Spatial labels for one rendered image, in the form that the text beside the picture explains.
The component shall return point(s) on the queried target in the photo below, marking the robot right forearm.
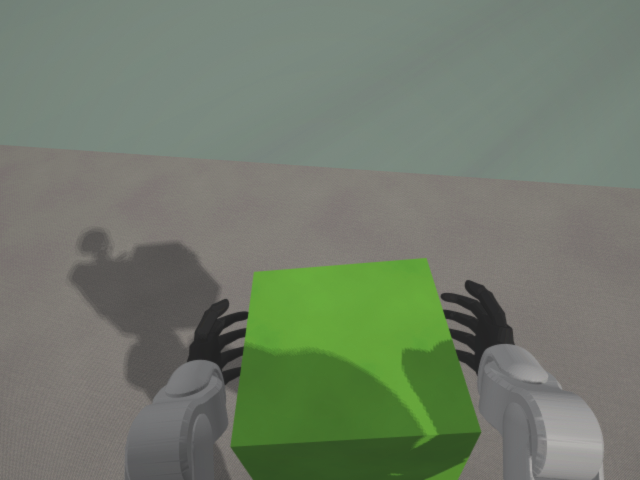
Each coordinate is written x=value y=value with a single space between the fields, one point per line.
x=548 y=433

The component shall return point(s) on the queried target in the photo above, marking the left robot hand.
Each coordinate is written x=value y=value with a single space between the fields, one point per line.
x=207 y=344

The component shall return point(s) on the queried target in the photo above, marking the robot left forearm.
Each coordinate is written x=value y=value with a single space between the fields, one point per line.
x=173 y=438

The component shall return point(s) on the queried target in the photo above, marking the right robot hand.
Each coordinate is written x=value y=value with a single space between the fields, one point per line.
x=490 y=326

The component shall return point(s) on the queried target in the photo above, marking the carton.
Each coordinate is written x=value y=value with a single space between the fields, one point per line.
x=349 y=372

